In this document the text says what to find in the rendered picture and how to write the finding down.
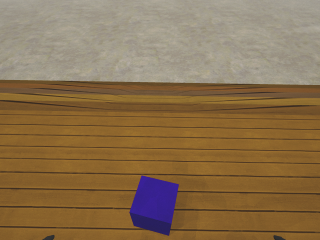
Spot carton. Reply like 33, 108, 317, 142
129, 175, 179, 236

